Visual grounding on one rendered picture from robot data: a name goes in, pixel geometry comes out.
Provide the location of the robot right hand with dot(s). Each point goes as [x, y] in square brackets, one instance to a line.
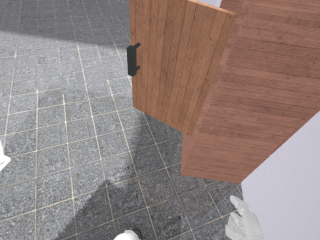
[245, 228]

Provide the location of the handle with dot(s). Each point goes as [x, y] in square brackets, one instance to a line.
[132, 59]

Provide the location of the robot left foot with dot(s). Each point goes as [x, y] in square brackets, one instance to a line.
[138, 232]

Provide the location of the cupboard door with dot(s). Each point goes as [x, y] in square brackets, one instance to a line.
[181, 46]

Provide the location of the robot left shin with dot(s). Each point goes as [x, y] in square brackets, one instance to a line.
[130, 231]

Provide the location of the robot left hand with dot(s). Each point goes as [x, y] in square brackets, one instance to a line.
[4, 160]

